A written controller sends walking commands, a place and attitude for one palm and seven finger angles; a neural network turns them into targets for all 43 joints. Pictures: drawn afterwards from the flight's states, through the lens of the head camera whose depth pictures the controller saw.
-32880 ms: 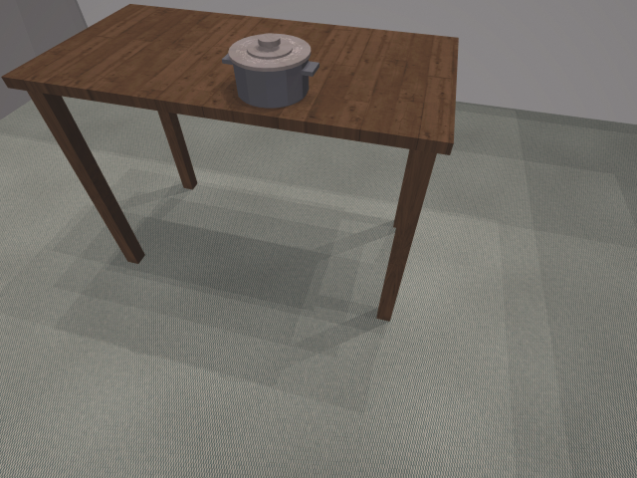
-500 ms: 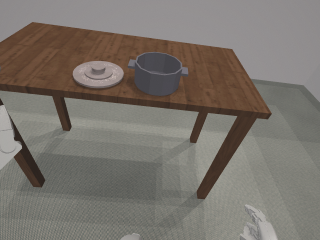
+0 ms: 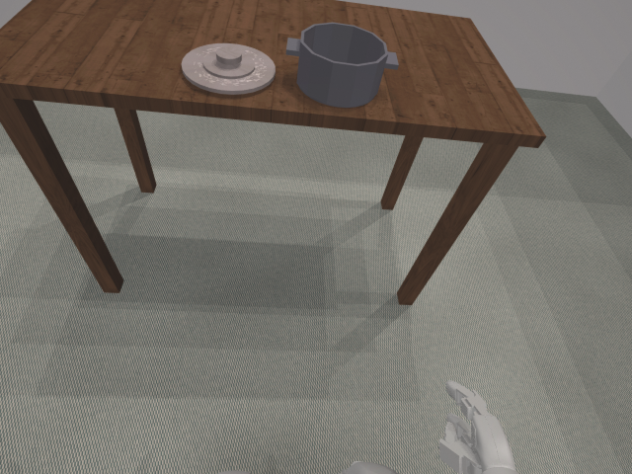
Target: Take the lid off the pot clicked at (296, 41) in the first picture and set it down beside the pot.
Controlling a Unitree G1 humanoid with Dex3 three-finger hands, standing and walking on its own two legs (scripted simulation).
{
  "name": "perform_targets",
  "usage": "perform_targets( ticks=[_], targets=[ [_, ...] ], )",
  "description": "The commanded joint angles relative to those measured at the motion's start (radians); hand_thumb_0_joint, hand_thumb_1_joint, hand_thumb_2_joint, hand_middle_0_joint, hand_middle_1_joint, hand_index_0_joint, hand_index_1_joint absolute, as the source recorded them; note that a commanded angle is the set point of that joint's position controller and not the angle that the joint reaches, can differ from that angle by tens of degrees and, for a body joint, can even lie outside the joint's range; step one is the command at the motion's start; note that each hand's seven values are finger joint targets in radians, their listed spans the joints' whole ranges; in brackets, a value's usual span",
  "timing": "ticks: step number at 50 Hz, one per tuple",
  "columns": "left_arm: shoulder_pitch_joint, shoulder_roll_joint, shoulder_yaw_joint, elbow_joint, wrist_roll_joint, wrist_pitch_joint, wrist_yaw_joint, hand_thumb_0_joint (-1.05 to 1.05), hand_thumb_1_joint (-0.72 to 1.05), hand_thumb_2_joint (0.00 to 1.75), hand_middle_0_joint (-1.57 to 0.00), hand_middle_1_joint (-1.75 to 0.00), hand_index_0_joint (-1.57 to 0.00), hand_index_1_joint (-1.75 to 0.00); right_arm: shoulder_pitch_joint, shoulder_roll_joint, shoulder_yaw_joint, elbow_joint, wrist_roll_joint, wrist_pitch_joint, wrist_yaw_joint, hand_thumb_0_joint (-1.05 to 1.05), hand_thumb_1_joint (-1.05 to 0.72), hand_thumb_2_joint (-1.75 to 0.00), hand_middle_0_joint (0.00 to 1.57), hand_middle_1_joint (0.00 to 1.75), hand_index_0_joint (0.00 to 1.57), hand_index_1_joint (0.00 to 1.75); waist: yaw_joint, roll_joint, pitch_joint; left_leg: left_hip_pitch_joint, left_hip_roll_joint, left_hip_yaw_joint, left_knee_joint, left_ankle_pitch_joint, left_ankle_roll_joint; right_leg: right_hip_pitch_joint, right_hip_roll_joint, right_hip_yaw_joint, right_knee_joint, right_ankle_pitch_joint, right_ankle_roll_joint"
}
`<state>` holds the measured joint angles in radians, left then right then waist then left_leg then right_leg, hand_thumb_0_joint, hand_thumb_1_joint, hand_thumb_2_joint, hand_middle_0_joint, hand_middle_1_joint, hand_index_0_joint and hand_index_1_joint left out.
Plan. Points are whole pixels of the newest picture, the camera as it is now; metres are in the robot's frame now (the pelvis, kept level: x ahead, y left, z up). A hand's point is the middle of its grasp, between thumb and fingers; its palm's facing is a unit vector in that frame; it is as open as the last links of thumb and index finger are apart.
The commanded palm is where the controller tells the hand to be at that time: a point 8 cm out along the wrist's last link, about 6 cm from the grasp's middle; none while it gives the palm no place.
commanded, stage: stop stepping back and stand still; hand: left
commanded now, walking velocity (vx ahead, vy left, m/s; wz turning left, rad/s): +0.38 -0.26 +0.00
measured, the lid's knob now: (229, 55) +0.83 +0.24 +0.08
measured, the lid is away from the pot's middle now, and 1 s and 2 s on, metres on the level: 0.23 0.23 0.23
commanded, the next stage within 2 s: none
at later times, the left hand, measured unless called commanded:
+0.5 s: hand out of the picture +0.00 +0.14 -0.16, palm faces +0.05 -0.99 -0.14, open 7.1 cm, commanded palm none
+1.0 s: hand out of the picture +0.08 +0.15 -0.15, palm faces +0.18 -0.96 -0.23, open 7.2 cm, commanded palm none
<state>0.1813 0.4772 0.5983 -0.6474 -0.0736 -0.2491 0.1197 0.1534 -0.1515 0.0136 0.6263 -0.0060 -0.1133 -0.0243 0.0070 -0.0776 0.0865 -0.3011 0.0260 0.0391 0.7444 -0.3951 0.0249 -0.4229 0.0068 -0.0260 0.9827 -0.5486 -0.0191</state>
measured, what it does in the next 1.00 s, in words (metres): steps on the spot: right foot, then left foot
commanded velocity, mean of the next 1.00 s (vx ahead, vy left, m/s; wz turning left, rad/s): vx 0.07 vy -0.01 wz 0.00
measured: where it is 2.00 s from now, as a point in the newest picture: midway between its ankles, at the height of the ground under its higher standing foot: outside the picture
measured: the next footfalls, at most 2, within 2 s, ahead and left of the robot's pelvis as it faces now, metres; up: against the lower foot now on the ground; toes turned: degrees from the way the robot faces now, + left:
right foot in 0.44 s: +0.02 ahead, -0.15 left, +0.00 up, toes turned +8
left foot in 0.68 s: +0.00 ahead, +0.09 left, +0.00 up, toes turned +9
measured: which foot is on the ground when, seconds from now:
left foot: down 0.00-0.44, up 0.46-0.66, down 0.68-1.00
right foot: up 0.00-0.42, down 0.44-1.00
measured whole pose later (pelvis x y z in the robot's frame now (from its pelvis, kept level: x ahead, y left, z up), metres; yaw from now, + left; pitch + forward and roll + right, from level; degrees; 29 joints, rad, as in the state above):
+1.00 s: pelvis +0.05 -0.03 +0.01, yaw +9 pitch +4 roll +0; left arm 0.21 0.14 0.03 1.04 0.01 -0.03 0.05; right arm 0.35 -0.09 -0.04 1.08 -0.01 0.01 -0.04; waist -0.02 0.03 0.00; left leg -0.22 0.01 0.02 0.56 -0.37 -0.01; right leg -0.21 0.00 -0.01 0.54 -0.39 -0.01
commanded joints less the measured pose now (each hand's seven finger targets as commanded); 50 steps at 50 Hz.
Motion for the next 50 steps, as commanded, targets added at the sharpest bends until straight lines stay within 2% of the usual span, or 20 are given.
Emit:
perform_targets(
  ticks=[1, 3, 6, 7, 9, 13, 19, 20, 22, 24, 27, 30, 32, 33, 34, 36, 39, 42, 44, 50],
  targets=[
    [0.111, 0.165, 0.006, -0.366, -0.017, -0.041, -0.053, 0.00, 0.90, 0.90, -0.20, -0.30, -0.20, -0.30, -0.041, -0.169, -0.090, -0.191, -0.001, -0.079, 0.042, 0.00, -0.90, -0.90, 0.20, 0.30, 0.20, 0.30, -0.046, 0.184, -0.166, 0.137, 0.315, -0.492, -0.424, 0.601, 0.031, -0.135, 0.021, 0.075, 0.178, 0.084, 0.022],
    [0.389, 0.118, -0.003, -0.435, -0.002, -0.026, -0.035, 0.00, 0.90, 0.90, -0.20, -0.30, -0.20, -0.30, -0.032, -0.156, -0.082, -0.226, 0.027, -0.048, 0.069, 0.00, -0.90, -0.90, 0.20, 0.30, 0.20, 0.30, -0.028, 0.188, -0.225, 0.177, 0.252, -0.282, -0.403, 0.454, 0.058, -0.109, -0.003, 0.010, 0.081, 0.226, 0.021],
    [0.504, 0.210, 0.073, -0.549, -0.009, -0.023, 0.005, 0.00, 0.90, 0.90, -0.20, -0.30, -0.20, -0.30, -0.051, -0.155, -0.066, -0.249, 0.024, -0.015, 0.053, 0.00, -0.90, -0.90, 0.20, 0.30, 0.20, 0.30, -0.027, 0.373, -0.229, 0.030, 0.201, -0.219, -0.519, 0.066, 0.031, -0.006, 0.015, -0.051, -0.029, 0.249, 0.024],
    [0.164, -0.180, -0.479, 0.579, 0.107, 0.140, -0.086, 0.00, 0.90, 0.90, -0.20, -0.30, -0.20, -0.30, -0.018, -0.227, -0.119, 0.010, 0.029, -0.075, 0.040, 0.00, -0.90, -0.90, 0.20, 0.30, 0.20, 0.30, -0.177, 0.376, -0.025, -0.044, 0.226, -0.306, -0.365, 0.232, 0.078, -0.211, -0.054, 0.052, 0.082, 0.147, 0.030],
    [0.169, -0.169, -0.488, 0.612, 0.126, 0.266, -0.137, 0.00, 0.90, 0.90, -0.20, -0.30, -0.20, -0.30, 0.133, -0.243, -0.110, -0.007, -0.011, 0.020, 0.007, 0.00, -0.90, -0.90, 0.20, 0.30, 0.20, 0.30, -0.162, 0.332, -0.126, 0.028, 0.266, -0.333, -0.368, -0.082, 0.104, -0.296, -0.046, 0.042, 0.089, 0.062, 0.048],
    [0.028, -0.168, -0.520, 0.801, 0.132, 0.263, -0.151, 0.00, 0.90, 0.90, -0.20, -0.30, -0.20, -0.30, 0.191, -0.269, -0.109, 0.008, -0.040, 0.065, 0.014, 0.00, -0.90, -0.90, 0.20, 0.30, 0.20, 0.30, -0.128, 0.026, -0.167, 0.090, 0.244, -0.445, -0.407, -0.068, 0.152, -0.283, -0.055, 0.029, 0.099, 0.066, 0.054],
    [0.138, -0.129, -0.515, 1.217, 0.107, 0.288, -0.162, 0.00, 0.90, 0.90, -0.20, -0.30, -0.20, -0.30, 0.104, -0.270, -0.110, 0.075, -0.048, 0.091, 0.004, 0.00, -0.90, -0.90, 0.20, 0.30, 0.20, 0.30, 0.019, 0.345, -0.096, -0.312, 0.124, -0.272, -0.448, -0.334, 0.067, 0.283, 0.011, -0.020, -0.368, 0.108, 0.015],
    [0.243, -0.099, -0.508, 1.298, 0.105, 0.285, -0.157, 0.00, 0.90, 0.90, -0.20, -0.30, -0.20, -0.30, 0.107, -0.231, -0.107, 0.088, -0.042, 0.096, 0.007, 0.00, -0.90, -0.90, 0.20, 0.30, 0.20, 0.30, 0.060, 0.204, -0.103, -0.411, 0.029, -0.183, -0.277, -0.348, 0.034, 0.424, 0.009, 0.025, -0.462, 0.076, -0.019],
    [0.242, 0.008, -0.500, 1.332, 0.110, 0.268, -0.118, 0.00, 0.90, 0.90, -0.20, -0.30, -0.20, -0.30, 0.064, -0.138, -0.095, 0.061, -0.010, 0.100, 0.014, 0.00, -0.90, -0.90, 0.20, 0.30, 0.20, 0.30, 0.074, -0.180, -0.039, -0.591, -0.082, -0.025, 0.332, -0.165, -0.001, 0.305, -0.388, 0.576, -0.831, -0.291, -0.189],
    [0.031, -0.054, -0.518, 1.344, 0.099, 0.241, -0.107, 0.00, 0.90, 0.90, -0.20, -0.30, -0.20, -0.30, 0.195, -0.162, -0.110, 0.111, -0.029, 0.117, 0.018, 0.00, -0.90, -0.90, 0.20, 0.30, 0.20, 0.30, -0.088, 0.126, -0.157, -0.404, -0.016, -0.098, 0.529, 0.042, -0.014, 0.200, -0.310, 0.407, -0.753, 0.001, -0.173],
    [-0.045, -0.168, -0.520, 1.408, 0.108, 0.221, -0.090, 0.00, 0.90, 0.90, -0.20, -0.30, -0.20, -0.30, 0.272, -0.136, -0.116, 0.179, -0.014, 0.129, 0.024, 0.00, -0.90, -0.90, 0.20, 0.30, 0.20, 0.30, -0.120, -0.049, 0.003, -0.298, 0.086, -0.135, 0.455, 0.051, -0.004, -0.027, -0.330, 0.323, -0.821, -0.076, -0.151],
    [0.010, -0.170, -0.514, 1.496, 0.115, 0.230, -0.088, 0.00, 0.90, 0.90, -0.20, -0.30, -0.20, -0.30, 0.312, -0.074, -0.105, 0.221, -0.004, 0.122, 0.017, 0.00, -0.90, -0.90, 0.20, 0.30, 0.20, 0.30, -0.100, -0.026, 0.008, -0.082, 0.082, -0.082, 0.044, -0.060, 0.006, -0.039, -0.302, 0.221, -0.743, 0.015, -0.144],
    [0.079, -0.199, -0.524, 1.544, 0.100, 0.249, -0.101, 0.00, 0.90, 0.90, -0.20, -0.30, -0.20, -0.30, 0.423, -0.060, -0.091, 0.293, -0.013, 0.107, 0.013, 0.00, -0.90, -0.90, 0.20, 0.30, 0.20, 0.30, -0.098, 0.176, -0.029, 0.149, 0.025, -0.048, -0.276, 0.016, 0.017, -0.088, -0.166, 0.095, -0.519, -0.002, -0.085],
    [0.140, -0.250, -0.532, 1.551, 0.084, 0.257, -0.112, 0.00, 0.90, 0.90, -0.20, -0.30, -0.20, -0.30, 0.461, -0.122, -0.105, 0.300, -0.025, 0.098, 0.002, 0.00, -0.90, -0.90, 0.20, 0.30, 0.20, 0.30, -0.085, 0.444, -0.051, 0.212, 0.208, -0.365, -0.419, -0.005, 0.094, -0.217, -0.033, -0.014, -0.247, -0.023, -0.021],
    [0.109, -0.257, -0.541, 1.547, 0.079, 0.256, -0.119, 0.00, 0.90, 0.90, -0.20, -0.30, -0.20, -0.30, 0.460, -0.171, -0.118, 0.297, -0.027, 0.099, -0.015, 0.00, -0.90, -0.90, 0.20, 0.30, 0.20, 0.30, -0.087, 0.456, -0.074, 0.229, 0.316, -0.541, -0.513, -0.088, 0.170, -0.266, -0.012, -0.044, -0.102, -0.052, 0.003],
    [0.063, -0.279, -0.555, 1.544, 0.080, 0.250, -0.129, 0.00, 0.90, 0.90, -0.20, -0.30, -0.20, -0.30, 0.384, -0.177, -0.118, 0.271, -0.034, 0.096, -0.024, 0.00, -0.90, -0.90, 0.20, 0.30, 0.20, 0.30, -0.058, 0.156, -0.083, 0.063, 0.314, -0.522, -0.535, -0.092, 0.206, -0.133, -0.041, 0.034, -0.047, 0.055, -0.010],
    [0.070, -0.278, -0.564, 1.593, 0.079, 0.245, -0.124, 0.00, 0.90, 0.90, -0.20, -0.30, -0.20, -0.30, 0.297, -0.100, -0.086, 0.319, -0.022, 0.076, -0.026, 0.00, -0.90, -0.90, 0.20, 0.30, 0.20, 0.30, -0.013, 0.214, -0.085, -0.013, 0.196, -0.247, -0.422, 0.317, 0.116, 0.098, -0.042, 0.018, -0.304, 0.166, 0.011],
    [0.195, -0.221, -0.552, 1.667, 0.078, 0.220, -0.097, 0.00, 0.90, 0.90, -0.20, -0.30, -0.20, -0.30, 0.286, -0.038, -0.074, 0.342, 0.003, 0.072, -0.023, 0.00, -0.90, -0.90, 0.20, 0.30, 0.20, 0.30, 0.011, -0.053, -0.148, -0.099, 0.027, -0.043, -0.209, 0.264, 0.003, 0.377, -0.149, 0.207, -0.550, 0.592, -0.038],
    [0.135, -0.169, -0.550, 1.672, 0.081, 0.216, -0.088, 0.00, 0.90, 0.90, -0.20, -0.30, -0.20, -0.30, 0.327, -0.007, -0.077, 0.370, 0.007, 0.085, -0.012, 0.00, -0.90, -0.90, 0.20, 0.30, 0.20, 0.30, -0.035, -0.025, -0.116, -0.031, -0.016, -0.010, -0.191, 0.036, -0.019, 0.282, -0.257, 0.267, -0.622, 0.533, -0.098],
    [0.130, -0.228, -0.546, 1.681, 0.076, 0.228, -0.051, 0.00, 0.90, 0.90, -0.20, -0.30, -0.20, -0.30, 0.285, -0.010, -0.087, 0.420, 0.011, 0.103, -0.030, 0.00, -0.90, -0.90, 0.20, 0.30, 0.20, 0.30, -0.027, -0.012, -0.094, 0.071, 0.049, -0.003, -0.219, 0.648, -0.010, 0.333, -0.137, 0.088, -0.433, 1.195, -0.009]
  ],
)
